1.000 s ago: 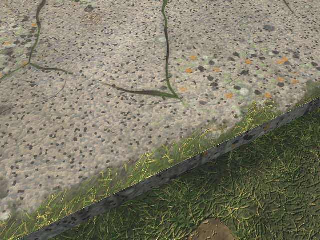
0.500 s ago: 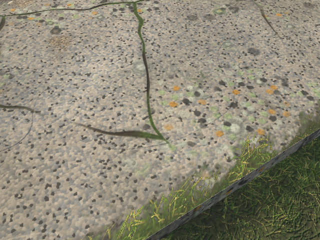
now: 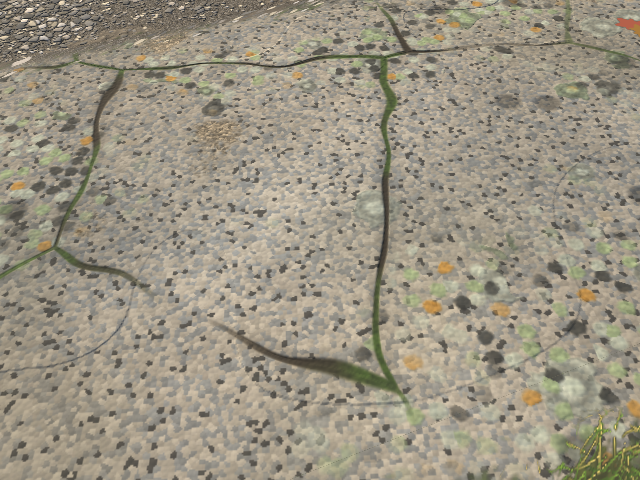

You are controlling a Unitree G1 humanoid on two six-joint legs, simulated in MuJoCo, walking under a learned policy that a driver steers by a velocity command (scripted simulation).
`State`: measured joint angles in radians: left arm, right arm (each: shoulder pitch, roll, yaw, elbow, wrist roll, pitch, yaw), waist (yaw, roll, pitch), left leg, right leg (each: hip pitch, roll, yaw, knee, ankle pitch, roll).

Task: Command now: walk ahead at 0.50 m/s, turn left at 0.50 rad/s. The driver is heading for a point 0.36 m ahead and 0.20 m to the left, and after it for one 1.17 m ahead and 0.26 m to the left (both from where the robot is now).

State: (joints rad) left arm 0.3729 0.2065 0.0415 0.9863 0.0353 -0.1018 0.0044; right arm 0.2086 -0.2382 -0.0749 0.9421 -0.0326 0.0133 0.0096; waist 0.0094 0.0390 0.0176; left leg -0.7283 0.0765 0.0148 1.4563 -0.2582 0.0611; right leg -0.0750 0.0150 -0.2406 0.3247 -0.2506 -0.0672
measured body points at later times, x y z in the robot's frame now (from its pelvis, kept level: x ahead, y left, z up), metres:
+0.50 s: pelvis +0.26 +0.08 +0.07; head +0.30 +0.10 +0.52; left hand +0.36 +0.37 -0.02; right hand +0.46 -0.14 -0.04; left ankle +0.32 +0.11 -0.63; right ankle +0.28 -0.10 -0.48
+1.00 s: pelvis +0.48 +0.11 +0.11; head +0.50 +0.14 +0.56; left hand +0.60 +0.41 +0.02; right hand +0.59 -0.14 -0.01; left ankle +0.32 +0.11 -0.63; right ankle +0.69 +0.02 -0.59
